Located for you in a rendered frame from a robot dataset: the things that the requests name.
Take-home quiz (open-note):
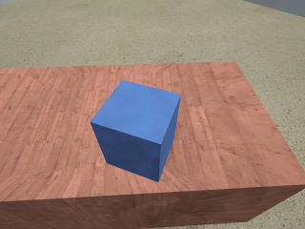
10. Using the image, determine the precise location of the pedestal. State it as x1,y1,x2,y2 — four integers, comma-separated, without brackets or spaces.
0,61,305,229

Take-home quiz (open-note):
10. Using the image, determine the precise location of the carton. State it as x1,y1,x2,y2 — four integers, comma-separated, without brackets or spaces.
90,80,181,182

